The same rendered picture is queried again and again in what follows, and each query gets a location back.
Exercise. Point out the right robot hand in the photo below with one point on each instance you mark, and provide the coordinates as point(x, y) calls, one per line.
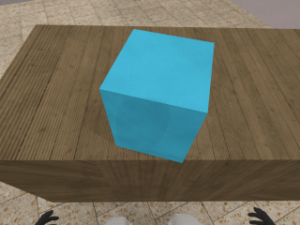
point(260, 214)

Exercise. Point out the pedestal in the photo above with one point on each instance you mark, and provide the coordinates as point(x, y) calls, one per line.
point(56, 141)

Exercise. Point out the left robot hand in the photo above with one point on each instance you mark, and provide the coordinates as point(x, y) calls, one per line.
point(45, 218)

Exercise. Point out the carton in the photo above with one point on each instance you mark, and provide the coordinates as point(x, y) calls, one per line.
point(156, 94)

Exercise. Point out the right robot thigh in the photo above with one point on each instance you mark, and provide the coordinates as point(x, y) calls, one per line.
point(184, 219)

